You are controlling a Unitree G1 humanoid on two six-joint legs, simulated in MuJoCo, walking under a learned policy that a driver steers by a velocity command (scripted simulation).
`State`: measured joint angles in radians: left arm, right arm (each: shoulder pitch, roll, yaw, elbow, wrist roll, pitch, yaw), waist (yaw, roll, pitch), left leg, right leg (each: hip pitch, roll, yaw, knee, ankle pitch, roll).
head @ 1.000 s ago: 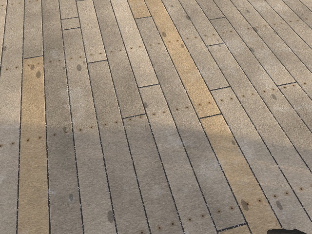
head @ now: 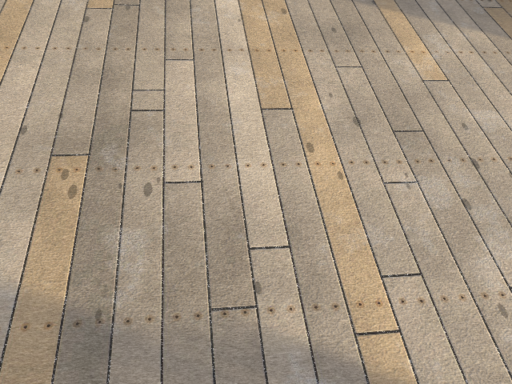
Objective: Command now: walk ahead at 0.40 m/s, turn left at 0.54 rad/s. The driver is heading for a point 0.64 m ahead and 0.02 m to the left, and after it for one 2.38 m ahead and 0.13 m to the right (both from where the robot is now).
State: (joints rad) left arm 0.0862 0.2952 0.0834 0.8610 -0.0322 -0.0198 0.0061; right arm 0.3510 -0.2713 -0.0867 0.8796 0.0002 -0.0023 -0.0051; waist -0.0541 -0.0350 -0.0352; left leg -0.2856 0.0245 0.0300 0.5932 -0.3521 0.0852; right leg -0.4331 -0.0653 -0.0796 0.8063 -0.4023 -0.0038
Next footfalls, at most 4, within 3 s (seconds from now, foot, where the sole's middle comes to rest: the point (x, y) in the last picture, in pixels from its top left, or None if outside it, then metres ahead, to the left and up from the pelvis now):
0.42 right None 0.38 -0.11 -0.77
0.90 left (160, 345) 0.65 0.19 -0.77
1.36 right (253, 348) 0.63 -0.06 -0.77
1.80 left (169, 329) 0.69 0.17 -0.77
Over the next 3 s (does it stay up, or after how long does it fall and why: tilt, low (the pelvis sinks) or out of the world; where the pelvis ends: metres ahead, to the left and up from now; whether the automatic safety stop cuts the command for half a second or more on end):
stays up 0.73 0.01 0.01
